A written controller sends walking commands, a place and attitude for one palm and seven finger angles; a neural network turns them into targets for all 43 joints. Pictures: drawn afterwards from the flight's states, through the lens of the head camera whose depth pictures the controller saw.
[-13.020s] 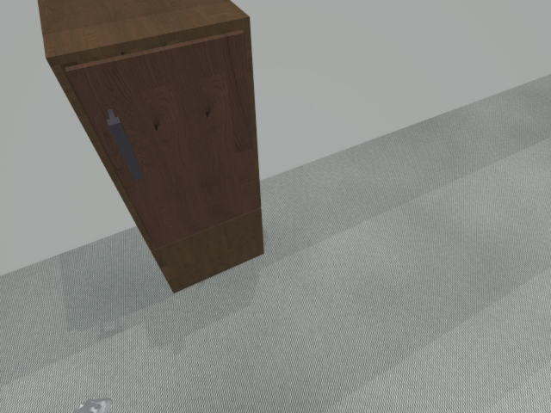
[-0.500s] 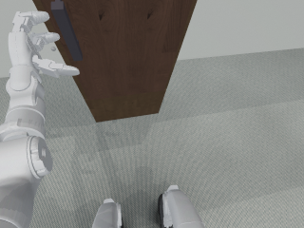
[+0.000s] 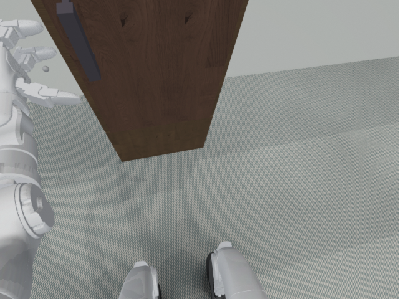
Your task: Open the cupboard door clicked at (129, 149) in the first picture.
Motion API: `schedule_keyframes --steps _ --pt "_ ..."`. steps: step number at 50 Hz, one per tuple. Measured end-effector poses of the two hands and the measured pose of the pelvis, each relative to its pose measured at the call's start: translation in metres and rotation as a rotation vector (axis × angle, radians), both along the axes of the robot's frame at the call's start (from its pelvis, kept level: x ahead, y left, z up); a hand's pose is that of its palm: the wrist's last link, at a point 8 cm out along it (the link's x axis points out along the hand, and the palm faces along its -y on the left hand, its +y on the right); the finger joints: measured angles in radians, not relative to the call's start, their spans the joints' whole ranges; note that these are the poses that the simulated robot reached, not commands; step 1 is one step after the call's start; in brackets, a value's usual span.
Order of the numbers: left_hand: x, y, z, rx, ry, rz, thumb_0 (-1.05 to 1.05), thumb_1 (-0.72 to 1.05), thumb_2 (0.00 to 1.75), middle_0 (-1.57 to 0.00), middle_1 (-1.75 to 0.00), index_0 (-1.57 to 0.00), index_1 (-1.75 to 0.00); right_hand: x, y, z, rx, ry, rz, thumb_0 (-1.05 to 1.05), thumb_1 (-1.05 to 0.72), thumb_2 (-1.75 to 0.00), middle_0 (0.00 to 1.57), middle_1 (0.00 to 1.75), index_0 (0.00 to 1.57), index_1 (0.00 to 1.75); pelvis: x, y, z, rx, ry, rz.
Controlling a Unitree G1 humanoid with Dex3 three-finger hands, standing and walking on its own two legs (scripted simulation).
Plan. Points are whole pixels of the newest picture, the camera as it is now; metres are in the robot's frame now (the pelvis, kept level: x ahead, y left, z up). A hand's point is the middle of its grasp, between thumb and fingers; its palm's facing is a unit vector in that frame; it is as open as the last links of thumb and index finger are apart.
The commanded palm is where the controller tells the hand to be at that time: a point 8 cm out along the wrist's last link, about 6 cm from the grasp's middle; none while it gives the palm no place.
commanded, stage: move the hooked fingers beside the handle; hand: left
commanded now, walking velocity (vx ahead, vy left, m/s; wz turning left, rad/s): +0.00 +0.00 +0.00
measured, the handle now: (81, 39) +0.59 +0.17 +0.08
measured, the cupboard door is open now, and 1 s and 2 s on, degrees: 0 0 0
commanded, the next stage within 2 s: slide the fingers in behind the handle in 0.92 s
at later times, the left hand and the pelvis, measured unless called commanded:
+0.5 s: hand (39, 70) +0.52 +0.23 +0.08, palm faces +0.10 -0.99 -0.01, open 14.0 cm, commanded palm +0.50 +0.27 +0.07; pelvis +0.00 +0.00 +0.00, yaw +0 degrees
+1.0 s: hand (47, 67) +0.53 +0.22 +0.07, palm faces +0.11 -0.99 -0.03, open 14.0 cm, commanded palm +0.50 +0.26 +0.07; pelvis +0.00 +0.00 +0.00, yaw +0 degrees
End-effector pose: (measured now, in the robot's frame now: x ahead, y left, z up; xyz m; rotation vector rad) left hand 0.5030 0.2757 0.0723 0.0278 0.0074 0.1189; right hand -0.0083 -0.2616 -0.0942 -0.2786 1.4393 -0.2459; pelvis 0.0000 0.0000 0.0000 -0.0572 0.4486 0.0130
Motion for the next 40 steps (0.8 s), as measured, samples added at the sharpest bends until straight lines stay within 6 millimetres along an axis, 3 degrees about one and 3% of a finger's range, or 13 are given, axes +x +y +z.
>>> schedule_keyframes --steps 19,40 --pt "-0.011 0.008 0.001 -0.018 0.011 -0.013 -0.01 -0.50 0.30 -0.30 -1.20 -0.30 -1.20 0.000 0.003 0.003 -0.009 -0.013 0.011 0.00 -0.91 -0.90 0.21 0.30 0.20 0.30 -0.003 0.003 0.001 -0.007 -0.015 0.006" --pt "0.003 -0.001 0.000 -0.007 0.012 -0.012 -0.01 -0.50 0.30 -0.30 -1.20 -0.30 -1.20 -0.011 0.001 -0.002 -0.006 0.012 0.006 0.00 -0.91 -0.90 0.21 0.30 0.20 0.30 -0.007 0.000 -0.004 -0.004 0.006 0.004"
